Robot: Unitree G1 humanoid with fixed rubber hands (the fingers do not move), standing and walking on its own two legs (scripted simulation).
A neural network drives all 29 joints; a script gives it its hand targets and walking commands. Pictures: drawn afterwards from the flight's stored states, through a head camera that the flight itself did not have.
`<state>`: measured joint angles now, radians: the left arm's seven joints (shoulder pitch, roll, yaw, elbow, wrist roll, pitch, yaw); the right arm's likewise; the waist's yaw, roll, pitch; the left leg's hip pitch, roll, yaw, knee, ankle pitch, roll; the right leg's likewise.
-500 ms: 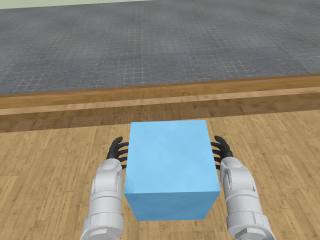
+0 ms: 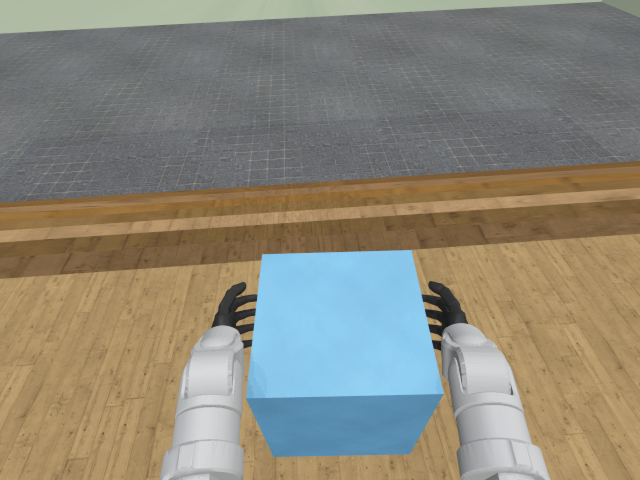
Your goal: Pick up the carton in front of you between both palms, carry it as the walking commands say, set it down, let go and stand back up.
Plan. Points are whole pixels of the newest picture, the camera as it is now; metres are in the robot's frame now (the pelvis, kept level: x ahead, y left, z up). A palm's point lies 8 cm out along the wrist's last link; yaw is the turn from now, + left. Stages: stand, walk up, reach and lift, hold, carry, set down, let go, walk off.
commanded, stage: reach and lift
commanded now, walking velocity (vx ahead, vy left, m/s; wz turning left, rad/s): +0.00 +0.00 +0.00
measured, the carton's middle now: (339, 358) +0.30 +0.00 -0.04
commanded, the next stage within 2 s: hold in 0.10 s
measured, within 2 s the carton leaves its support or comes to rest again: neither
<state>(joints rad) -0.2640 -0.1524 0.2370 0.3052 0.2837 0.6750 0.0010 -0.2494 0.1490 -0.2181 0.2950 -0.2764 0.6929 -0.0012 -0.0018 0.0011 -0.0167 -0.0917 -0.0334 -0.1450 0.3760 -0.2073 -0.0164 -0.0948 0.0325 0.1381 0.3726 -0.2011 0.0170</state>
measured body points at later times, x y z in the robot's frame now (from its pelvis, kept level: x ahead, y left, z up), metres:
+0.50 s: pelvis -0.01 +0.00 +0.00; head -0.06 +0.00 +0.45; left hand +0.29 +0.15 +0.04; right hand +0.29 -0.15 +0.04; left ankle +0.00 +0.13 -0.75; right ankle +0.01 -0.13 -0.75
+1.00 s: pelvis +0.04 +0.01 -0.02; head -0.01 +0.02 +0.43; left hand +0.33 +0.17 +0.06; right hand +0.33 -0.13 +0.06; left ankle +0.00 +0.14 -0.75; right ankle +0.01 -0.13 -0.74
